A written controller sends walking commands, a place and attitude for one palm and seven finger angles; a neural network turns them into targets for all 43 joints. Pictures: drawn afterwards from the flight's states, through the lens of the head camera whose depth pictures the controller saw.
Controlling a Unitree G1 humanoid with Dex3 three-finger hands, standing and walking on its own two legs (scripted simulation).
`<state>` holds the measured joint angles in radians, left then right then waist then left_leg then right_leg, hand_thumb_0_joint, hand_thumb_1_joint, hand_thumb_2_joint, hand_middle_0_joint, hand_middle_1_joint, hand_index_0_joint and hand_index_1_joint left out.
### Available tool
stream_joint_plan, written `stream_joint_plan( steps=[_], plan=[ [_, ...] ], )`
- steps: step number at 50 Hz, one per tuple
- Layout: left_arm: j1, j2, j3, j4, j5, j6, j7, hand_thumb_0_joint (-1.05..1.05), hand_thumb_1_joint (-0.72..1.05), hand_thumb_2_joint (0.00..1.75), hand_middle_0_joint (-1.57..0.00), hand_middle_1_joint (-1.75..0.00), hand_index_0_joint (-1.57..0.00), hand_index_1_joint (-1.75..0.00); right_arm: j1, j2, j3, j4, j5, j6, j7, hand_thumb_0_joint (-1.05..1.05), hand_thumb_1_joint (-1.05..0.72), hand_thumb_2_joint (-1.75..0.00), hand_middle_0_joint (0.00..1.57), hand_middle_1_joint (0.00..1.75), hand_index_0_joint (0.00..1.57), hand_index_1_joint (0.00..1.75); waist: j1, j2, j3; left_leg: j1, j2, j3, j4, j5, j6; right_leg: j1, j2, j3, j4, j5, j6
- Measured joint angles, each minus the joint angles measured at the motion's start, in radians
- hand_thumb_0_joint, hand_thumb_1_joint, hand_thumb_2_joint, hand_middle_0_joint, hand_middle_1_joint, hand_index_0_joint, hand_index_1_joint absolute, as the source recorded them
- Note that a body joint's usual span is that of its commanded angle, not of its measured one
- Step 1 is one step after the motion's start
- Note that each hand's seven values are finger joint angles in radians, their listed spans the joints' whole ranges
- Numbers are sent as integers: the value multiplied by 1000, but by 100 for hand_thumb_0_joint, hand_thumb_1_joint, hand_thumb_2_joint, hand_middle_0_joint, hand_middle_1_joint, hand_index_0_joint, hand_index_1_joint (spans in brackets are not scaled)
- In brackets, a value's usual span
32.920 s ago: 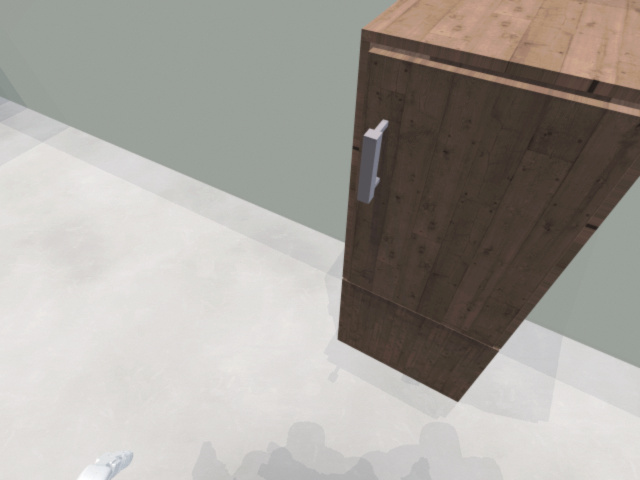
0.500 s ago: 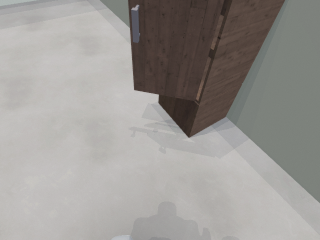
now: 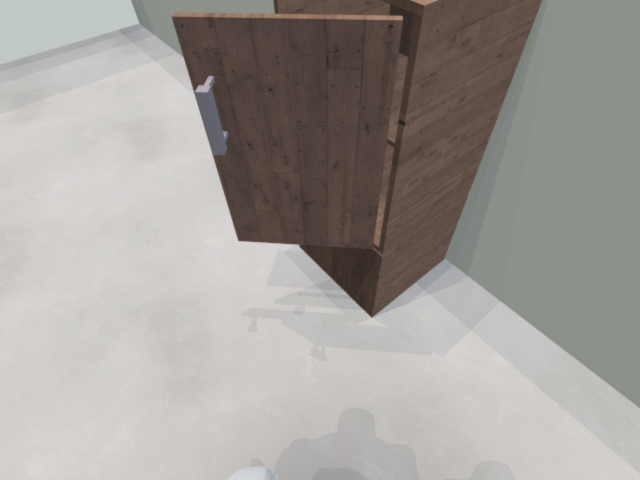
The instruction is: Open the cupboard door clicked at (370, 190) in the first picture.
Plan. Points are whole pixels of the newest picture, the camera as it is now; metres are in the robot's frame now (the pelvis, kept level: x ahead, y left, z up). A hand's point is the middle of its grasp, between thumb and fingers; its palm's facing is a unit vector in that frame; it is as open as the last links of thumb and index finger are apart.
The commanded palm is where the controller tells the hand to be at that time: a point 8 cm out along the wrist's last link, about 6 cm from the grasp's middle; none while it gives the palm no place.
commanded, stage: take the last steps up to it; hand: left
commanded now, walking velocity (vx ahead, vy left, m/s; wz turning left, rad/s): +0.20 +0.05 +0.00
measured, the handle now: (215, 116) +0.73 +0.24 +0.05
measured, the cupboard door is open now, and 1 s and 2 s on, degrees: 45 45 45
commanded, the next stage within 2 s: come to a stop and stand still in 0.10 s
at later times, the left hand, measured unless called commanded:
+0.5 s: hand (169, 477) +0.15 +0.24 -0.18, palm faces +0.02 -0.98 -0.18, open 7.4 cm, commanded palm none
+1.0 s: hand (220, 468) +0.17 +0.17 -0.18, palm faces +0.01 -0.98 -0.19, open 7.2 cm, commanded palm none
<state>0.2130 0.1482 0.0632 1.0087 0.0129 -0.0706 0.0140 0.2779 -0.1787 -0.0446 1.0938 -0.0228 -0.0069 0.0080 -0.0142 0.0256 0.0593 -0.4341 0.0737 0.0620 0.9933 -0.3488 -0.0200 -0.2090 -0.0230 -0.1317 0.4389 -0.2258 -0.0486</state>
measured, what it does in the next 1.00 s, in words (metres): walks ahead: left foot, then right foot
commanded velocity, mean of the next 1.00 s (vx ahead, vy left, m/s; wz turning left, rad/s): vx -0.06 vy -0.05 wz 0.00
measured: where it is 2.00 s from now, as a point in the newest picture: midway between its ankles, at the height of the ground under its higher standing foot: outside the picture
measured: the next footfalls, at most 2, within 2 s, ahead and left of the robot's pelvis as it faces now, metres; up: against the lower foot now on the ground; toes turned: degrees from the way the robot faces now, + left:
left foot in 0.22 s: +0.15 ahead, +0.12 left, +0.00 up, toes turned +2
right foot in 0.68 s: +0.12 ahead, -0.12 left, +0.00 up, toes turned -4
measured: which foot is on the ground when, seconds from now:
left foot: up 0.00-0.20, down 0.22-1.00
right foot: down 0.00-0.22, up 0.24-0.66, down 0.68-1.00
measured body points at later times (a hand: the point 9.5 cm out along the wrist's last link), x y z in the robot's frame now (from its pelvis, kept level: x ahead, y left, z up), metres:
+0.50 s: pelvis +0.11 +0.06 +0.00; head +0.15 +0.07 +0.44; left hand +0.15 +0.29 -0.17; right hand +0.19 -0.18 -0.15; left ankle +0.17 +0.15 -0.74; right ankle +0.09 -0.08 -0.68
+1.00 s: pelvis +0.10 -0.01 +0.00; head +0.12 -0.01 +0.45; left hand +0.17 +0.22 -0.16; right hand +0.09 -0.24 -0.16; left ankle +0.11 +0.12 -0.74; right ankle +0.08 -0.12 -0.74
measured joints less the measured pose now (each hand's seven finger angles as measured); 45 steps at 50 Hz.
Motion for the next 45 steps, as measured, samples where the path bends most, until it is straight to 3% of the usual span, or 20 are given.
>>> stream_joint_plan(
  steps=[5,10,12,14,16,19,25,29,34,35,39,41,43,45],
  plan=[
    [72,20,-7,62,7,3,-12,-1,95,90,-21,-30,-20,-30,-59,6,-4,-35,2,-7,6,1,-91,-90,20,30,19,30,22,-23,-11,-30,15,7,-239,79,-17,85,-4,7,-82,-6,21],
    [141,18,-12,114,7,21,-17,-1,93,90,-20,-30,-20,-30,-96,0,3,-52,0,-27,10,1,-91,-90,20,30,19,30,50,-31,-22,59,-14,35,-456,157,-5,133,-19,13,-19,-101,65],
    [161,17,-16,127,4,34,-17,0,92,90,-20,-30,-20,-30,-104,2,5,-63,-6,-45,2,1,-91,-90,20,30,19,30,50,-39,-26,71,-26,41,-456,203,43,92,-33,25,122,-187,64],
    [150,23,-22,134,2,53,-7,0,92,90,-20,-30,-20,-30,-116,18,17,-72,-9,-46,-14,1,-91,-90,20,30,20,30,53,-65,-13,79,-40,62,-416,153,69,13,-37,65,317,-278,53],
    [125,24,-27,133,-1,67,2,0,92,90,-20,-30,-19,-30,-122,32,32,-76,-7,-40,-32,0,-91,-90,20,30,20,30,50,-74,-6,100,-48,72,-433,135,76,-51,-33,79,412,-300,55],
    [73,18,-27,106,-4,90,3,0,92,90,-20,-30,-19,-30,-138,38,35,-76,2,-24,-56,0,-92,-90,20,30,20,30,44,-62,12,121,-49,71,-475,152,77,-121,-25,87,444,-293,65],
    [-11,40,-2,23,6,127,-2,0,91,90,-20,-30,-19,-30,-152,16,20,-75,-1,15,-62,0,-92,-90,20,30,20,30,31,-34,21,114,-13,66,-498,166,69,-227,3,108,541,-263,72],
    [-46,61,7,-13,9,132,-2,0,91,90,-20,-30,-19,-30,-132,-4,3,-71,-7,26,-58,0,-91,-90,20,30,20,30,16,-15,13,105,13,57,-497,171,50,-200,1,106,465,-239,70],
    [-50,81,2,-42,10,109,-3,0,91,90,-20,-30,-19,-30,-83,-24,-13,-66,0,37,-43,0,-91,-90,20,30,20,30,1,-15,-15,73,18,53,-449,159,14,-46,-17,103,128,-85,50],
    [-47,84,2,-40,13,101,1,0,91,90,-20,-30,-19,-30,-76,-26,-16,-63,4,42,-39,0,-90,-90,20,30,20,30,2,-23,-22,60,15,55,-422,137,6,-36,-22,114,99,-97,62],
    [-39,50,-23,-15,17,100,3,0,91,90,-20,-30,-19,-30,-44,-48,-23,-50,5,66,-25,1,-91,-90,20,30,20,30,-16,13,-31,40,-15,-11,-288,-43,6,-24,-5,91,100,-88,57],
    [-33,37,-31,-3,12,95,5,0,91,90,-20,-30,-19,-30,-29,-42,-17,-41,5,65,-24,1,-91,-90,20,30,20,30,-20,8,-35,69,-28,-13,-287,-33,4,-13,-1,86,85,-79,51],
    [-27,26,-39,9,6,89,4,0,91,90,-20,-30,-20,-30,-13,-33,-8,-32,7,55,-24,1,-91,-90,20,30,20,30,-21,3,-40,131,-34,-16,-383,54,4,-13,8,80,89,-82,48],
    [-31,17,-45,25,-2,86,3,0,91,90,-20,-30,-20,-30,-3,-17,2,-12,4,38,-30,1,-91,-90,20,30,20,30,-23,-4,-40,161,-33,-30,-440,75,23,-15,14,69,101,-92,49]
  ],
)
